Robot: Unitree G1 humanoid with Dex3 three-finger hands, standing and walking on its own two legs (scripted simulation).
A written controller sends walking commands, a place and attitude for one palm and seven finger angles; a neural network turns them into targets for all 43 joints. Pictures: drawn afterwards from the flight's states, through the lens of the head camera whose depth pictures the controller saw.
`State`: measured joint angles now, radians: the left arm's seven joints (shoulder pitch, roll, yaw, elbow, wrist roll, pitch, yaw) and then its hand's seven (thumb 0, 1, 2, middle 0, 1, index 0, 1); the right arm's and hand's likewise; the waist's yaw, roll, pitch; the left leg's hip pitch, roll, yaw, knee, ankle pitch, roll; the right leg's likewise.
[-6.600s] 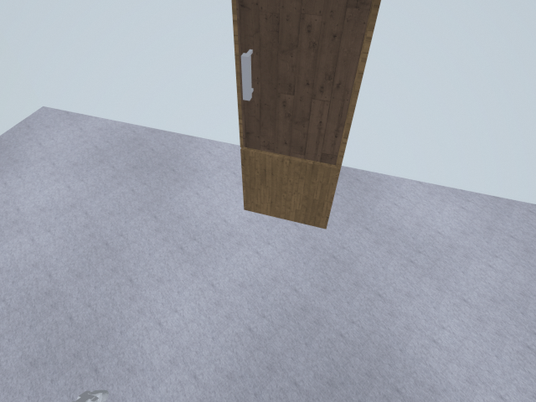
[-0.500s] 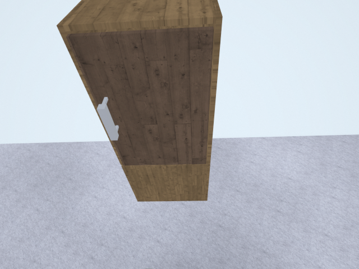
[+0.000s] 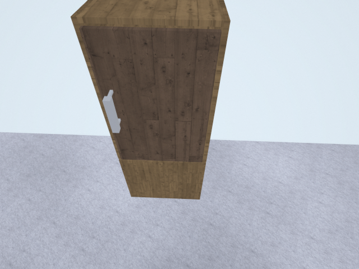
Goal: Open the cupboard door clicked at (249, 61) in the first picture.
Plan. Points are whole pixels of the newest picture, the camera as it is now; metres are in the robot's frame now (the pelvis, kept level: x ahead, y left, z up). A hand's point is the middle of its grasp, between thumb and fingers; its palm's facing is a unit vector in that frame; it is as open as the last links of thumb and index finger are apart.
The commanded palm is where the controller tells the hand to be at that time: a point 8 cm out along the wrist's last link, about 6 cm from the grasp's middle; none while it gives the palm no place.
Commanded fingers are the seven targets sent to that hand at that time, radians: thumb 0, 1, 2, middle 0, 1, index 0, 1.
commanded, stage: come to a stop and stand still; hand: left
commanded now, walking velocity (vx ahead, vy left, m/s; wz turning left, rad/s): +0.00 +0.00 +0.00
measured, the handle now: (113, 111) +0.60 +0.28 -0.03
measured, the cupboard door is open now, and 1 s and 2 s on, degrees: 0 0 0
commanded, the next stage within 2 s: look again from close up in 0.12 s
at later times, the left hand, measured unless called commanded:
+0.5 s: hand out of the picture +0.01 +0.20 -0.18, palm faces +0.02 -0.98 -0.21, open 7.4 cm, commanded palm none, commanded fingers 0.00 0.90 0.90 -0.20 -0.30 -0.20 -0.30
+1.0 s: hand (89, 249) +0.18 +0.23 -0.08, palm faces +0.26 -0.94 -0.21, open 7.4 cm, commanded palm +0.13 +0.27 -0.07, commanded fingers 0.00 0.69 0.81 -0.22 -0.44 -0.22 -0.44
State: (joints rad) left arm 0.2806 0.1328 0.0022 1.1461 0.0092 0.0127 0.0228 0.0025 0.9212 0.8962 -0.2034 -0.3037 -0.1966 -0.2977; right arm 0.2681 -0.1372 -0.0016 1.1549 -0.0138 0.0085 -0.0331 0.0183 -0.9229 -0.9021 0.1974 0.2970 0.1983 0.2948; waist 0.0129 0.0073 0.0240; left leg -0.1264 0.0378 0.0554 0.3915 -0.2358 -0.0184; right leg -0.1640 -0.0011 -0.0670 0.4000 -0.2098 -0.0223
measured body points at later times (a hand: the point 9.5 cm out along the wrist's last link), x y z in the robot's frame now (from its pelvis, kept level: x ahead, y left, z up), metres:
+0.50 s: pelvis +0.01 +0.03 -0.01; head +0.00 +0.01 +0.44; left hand +0.01 +0.25 -0.16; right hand +0.00 -0.17 -0.18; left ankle -0.02 +0.13 -0.74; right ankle +0.01 -0.10 -0.74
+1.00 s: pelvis +0.03 +0.03 -0.01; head +0.04 +0.02 +0.44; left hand +0.16 +0.28 -0.06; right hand +0.09 -0.23 -0.15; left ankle -0.01 +0.13 -0.74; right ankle +0.01 -0.10 -0.74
